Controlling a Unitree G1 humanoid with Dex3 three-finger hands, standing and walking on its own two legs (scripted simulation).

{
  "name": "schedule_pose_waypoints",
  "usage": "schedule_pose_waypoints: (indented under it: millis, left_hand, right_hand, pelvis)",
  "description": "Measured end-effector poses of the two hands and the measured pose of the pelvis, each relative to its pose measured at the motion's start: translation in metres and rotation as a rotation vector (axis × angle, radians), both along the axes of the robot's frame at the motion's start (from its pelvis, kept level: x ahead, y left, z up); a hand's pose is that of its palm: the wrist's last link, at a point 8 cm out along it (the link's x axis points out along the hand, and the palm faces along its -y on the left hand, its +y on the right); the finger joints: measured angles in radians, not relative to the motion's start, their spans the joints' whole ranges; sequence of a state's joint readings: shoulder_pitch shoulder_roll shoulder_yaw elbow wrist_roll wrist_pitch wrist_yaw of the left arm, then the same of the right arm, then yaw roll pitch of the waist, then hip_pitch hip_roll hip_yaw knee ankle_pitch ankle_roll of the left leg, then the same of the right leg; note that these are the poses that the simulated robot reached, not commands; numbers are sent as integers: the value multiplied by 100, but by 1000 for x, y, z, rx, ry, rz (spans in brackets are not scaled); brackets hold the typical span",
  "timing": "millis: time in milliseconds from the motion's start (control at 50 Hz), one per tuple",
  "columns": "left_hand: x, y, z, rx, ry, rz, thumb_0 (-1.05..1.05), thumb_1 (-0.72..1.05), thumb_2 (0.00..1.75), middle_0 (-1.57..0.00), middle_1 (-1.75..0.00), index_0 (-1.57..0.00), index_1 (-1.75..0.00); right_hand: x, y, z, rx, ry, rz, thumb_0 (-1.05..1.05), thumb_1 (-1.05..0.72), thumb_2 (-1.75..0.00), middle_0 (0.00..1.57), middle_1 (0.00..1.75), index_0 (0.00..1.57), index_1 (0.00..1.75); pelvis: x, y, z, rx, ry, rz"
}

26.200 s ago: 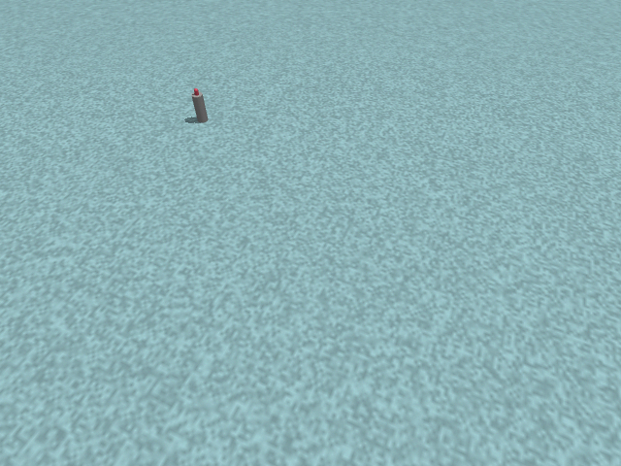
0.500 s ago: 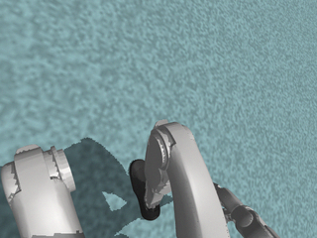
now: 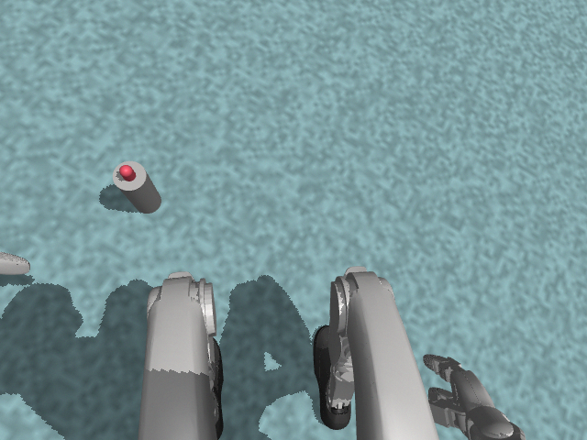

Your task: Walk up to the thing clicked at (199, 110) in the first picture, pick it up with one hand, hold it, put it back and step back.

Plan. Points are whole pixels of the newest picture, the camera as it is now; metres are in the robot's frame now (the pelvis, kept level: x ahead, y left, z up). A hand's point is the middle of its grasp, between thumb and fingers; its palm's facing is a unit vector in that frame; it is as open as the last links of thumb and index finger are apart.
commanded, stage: home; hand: left
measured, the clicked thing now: (137, 187) +0.51 +0.28 -0.34
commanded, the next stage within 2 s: none
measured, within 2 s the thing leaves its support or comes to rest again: neither
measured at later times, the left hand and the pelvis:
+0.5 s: hand out of the picture +0.28 +0.26 +0.12, palm faces +0.27 -0.88 -0.40, open 17.4 cm; pelvis +0.06 -0.01 +0.22, yaw +6 degrees
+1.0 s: hand out of the picture +0.22 +0.19 +0.23, palm faces +0.25 -0.92 -0.30, open 17.5 cm; pelvis +0.08 -0.01 +0.29, yaw +7 degrees
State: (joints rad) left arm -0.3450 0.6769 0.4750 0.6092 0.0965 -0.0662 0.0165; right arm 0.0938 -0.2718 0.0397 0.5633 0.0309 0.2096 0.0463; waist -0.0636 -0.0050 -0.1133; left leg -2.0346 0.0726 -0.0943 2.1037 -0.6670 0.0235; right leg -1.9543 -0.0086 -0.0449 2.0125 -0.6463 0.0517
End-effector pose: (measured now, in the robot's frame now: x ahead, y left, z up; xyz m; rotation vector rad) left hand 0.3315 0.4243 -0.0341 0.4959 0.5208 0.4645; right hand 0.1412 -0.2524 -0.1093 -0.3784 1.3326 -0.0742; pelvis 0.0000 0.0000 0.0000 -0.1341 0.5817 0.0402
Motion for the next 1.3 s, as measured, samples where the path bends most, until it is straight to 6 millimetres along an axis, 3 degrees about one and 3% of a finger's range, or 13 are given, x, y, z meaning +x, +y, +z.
schedule_pose_waypoints:
  millis: [160, 280, 480, 640, 760, 860, 1040, 1300]
  left_hand:
    - [-39, -39, 71, -64, 58, 43, -1, -50, 7, -7, -6, -7, -5]
    - [-57, -62, 117, -124, 115, 88, -1, -51, 7, -6, -6, -7, -5]
    - [-81, -119, 185, -240, 185, 87, -1, -52, 6, -6, -5, -6, -5]
    - [-102, -155, 243, -285, 201, 51, -1, -52, 6, -6, -5, -6, -5]
    - [-116, -179, 281, -312, 162, 10, -1, -52, 6, -6, -5, -6, -5]
    - [-129, -189, 296, -335, 134, 5, -1, -52, 6, -6, -5, -6, -5]
    - [-146, -190, 294, -345, 165, 32, -1, -55, 5, -5, -5, -6, -5]
    - [-137, -192, 295, -352, 155, 15, -1, -57, 3, -5, -5, -5, -4]
  right_hand:
    - [59, 11, 87, 22, -190, 18, 1, -91, -90, 20, 31, 21, 30]
    - [88, 10, 151, 23, -321, 28, 1, -90, -90, 20, 31, 21, 30]
    - [91, 9, 241, 9, -414, -7, 1, -90, -90, 20, 30, 21, 30]
    - [87, 14, 294, 10, -493, -51, 1, -90, -90, 20, 31, 21, 30]
    - [96, 21, 318, 30, -586, -59, 1, -90, -90, 20, 31, 21, 30]
    - [110, 28, 331, 54, -652, -27, 1, -90, -90, 20, 31, 21, 30]
    - [124, 34, 342, 74, -707, 38, 1, -90, -90, 20, 31, 21, 30]
    - [111, 26, 337, 54, -668, 24, 1, -90, -90, 20, 30, 21, 30]
  pelvis:
    - [18, -9, 83, 35, -28, 29]
    - [34, -11, 136, 53, -82, 48]
    - [58, -12, 215, 81, -210, 69]
    - [74, -8, 261, 100, -323, 79]
    - [80, -6, 279, 111, -385, 81]
    - [80, -6, 286, 119, -420, 85]
    - [74, -10, 289, 128, -443, 93]
    - [77, -11, 293, 127, -453, 90]
